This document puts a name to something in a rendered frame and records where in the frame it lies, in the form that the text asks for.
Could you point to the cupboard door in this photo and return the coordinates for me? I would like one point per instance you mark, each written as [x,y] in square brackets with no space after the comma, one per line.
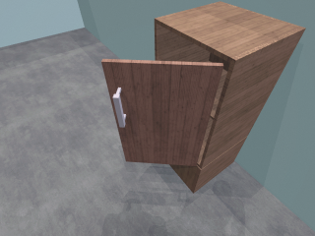
[168,105]

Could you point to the handle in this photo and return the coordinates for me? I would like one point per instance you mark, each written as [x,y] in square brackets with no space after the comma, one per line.
[118,108]

